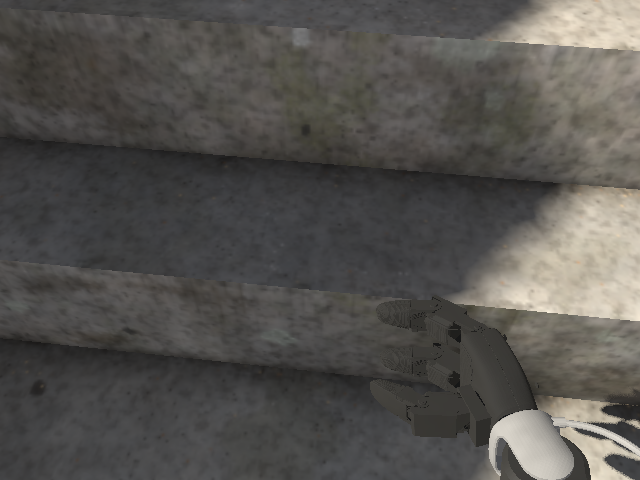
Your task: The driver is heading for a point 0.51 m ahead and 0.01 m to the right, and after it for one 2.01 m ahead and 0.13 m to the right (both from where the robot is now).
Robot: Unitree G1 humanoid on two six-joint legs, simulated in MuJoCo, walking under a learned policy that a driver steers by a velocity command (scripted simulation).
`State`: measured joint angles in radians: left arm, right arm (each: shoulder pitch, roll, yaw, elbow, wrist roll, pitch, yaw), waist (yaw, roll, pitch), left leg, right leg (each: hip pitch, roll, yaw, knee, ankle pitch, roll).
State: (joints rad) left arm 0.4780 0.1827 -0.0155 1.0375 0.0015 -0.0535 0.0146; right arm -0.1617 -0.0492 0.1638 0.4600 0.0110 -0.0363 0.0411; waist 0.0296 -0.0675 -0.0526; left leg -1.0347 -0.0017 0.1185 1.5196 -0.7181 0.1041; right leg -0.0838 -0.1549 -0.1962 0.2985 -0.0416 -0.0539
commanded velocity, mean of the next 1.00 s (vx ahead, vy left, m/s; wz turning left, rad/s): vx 0.40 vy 0.00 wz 0.18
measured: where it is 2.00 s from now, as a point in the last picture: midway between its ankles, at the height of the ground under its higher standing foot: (339, 247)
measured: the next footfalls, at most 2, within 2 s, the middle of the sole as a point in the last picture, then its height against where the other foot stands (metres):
right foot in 0.44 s outside the picture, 0.22 m higher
left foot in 1.00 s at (204, 260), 0.22 m higher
